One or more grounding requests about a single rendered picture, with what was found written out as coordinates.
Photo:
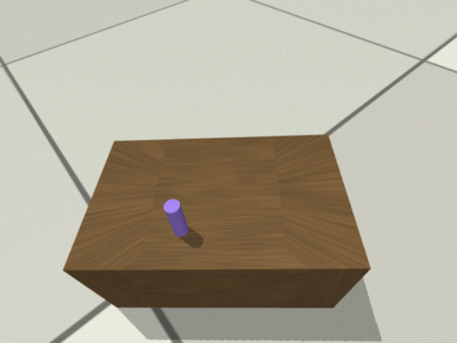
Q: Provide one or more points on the can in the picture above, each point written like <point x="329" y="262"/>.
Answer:
<point x="176" y="217"/>

